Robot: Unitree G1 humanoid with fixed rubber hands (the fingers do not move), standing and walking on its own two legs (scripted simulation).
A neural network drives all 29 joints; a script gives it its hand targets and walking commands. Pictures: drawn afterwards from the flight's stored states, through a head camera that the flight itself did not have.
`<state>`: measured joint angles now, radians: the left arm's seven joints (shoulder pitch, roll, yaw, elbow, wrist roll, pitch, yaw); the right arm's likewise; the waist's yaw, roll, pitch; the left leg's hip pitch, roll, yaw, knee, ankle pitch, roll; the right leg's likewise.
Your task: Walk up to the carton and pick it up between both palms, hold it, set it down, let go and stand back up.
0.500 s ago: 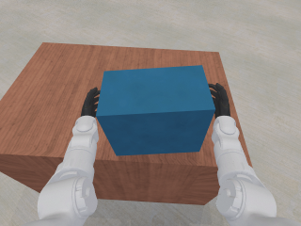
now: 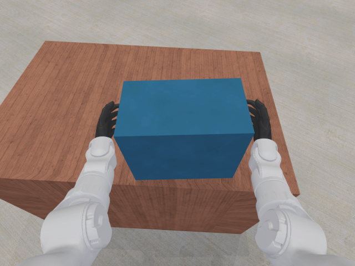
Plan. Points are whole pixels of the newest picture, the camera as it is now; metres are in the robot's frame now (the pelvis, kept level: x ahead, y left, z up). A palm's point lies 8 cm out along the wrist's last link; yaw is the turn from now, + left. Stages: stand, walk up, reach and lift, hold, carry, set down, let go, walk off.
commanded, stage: set down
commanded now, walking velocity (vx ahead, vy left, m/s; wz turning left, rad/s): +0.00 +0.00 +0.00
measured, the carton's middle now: (183, 134) +0.44 -0.06 -0.01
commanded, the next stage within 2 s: none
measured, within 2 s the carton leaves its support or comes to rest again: rests again in 0.02 s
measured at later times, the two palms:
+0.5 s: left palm (109, 133) +0.44 +0.12 +0.03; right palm (261, 138) +0.37 -0.24 +0.03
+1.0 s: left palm (109, 134) +0.44 +0.12 +0.03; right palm (261, 138) +0.37 -0.24 +0.03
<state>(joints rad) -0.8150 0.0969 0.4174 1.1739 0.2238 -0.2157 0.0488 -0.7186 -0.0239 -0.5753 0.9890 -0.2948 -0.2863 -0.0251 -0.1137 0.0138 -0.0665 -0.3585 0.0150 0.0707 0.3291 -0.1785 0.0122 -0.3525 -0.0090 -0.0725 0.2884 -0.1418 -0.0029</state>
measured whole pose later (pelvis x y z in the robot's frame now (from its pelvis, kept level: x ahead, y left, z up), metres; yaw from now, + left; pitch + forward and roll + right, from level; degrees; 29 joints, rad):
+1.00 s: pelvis -0.01 +0.00 +0.00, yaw +0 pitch +15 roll +0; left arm -0.86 0.09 0.53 1.19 0.31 -0.33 0.03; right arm -0.73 0.01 -0.67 0.94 -0.38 -0.31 -0.01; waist -0.12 0.01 -0.06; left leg -0.44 0.02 0.07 0.35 -0.17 0.01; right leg -0.44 -0.01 -0.08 0.32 -0.14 -0.01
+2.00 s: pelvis -0.06 -0.01 -0.06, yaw -2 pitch +33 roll -1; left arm -1.21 0.34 -0.25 1.62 -0.39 -0.42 0.02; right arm -1.09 -0.39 0.11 1.49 0.47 -0.36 0.01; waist -0.10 0.02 -0.29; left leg -1.09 0.04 0.04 0.78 -0.26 0.00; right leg -1.09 0.00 -0.06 0.73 -0.21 -0.02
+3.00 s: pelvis -0.03 +0.00 -0.01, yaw -3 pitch +17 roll -1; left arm -1.16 0.42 -0.17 1.28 -0.36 0.02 -0.01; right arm -1.06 -0.51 0.14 1.25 0.52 -0.02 0.02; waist -0.06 0.02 -0.18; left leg -0.58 0.03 0.04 0.48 -0.20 0.00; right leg -0.58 0.02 -0.02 0.41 -0.13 -0.01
